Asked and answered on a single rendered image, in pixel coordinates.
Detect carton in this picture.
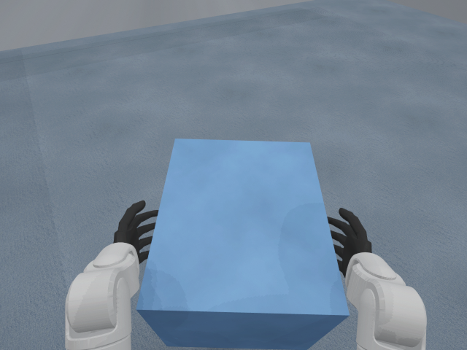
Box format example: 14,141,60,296
136,139,350,350

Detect left robot hand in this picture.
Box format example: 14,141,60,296
113,201,158,264

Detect left robot forearm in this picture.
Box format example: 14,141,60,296
65,242,139,350

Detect right robot forearm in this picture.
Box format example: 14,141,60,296
345,252,427,350

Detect right robot hand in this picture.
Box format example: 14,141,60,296
327,208,372,277

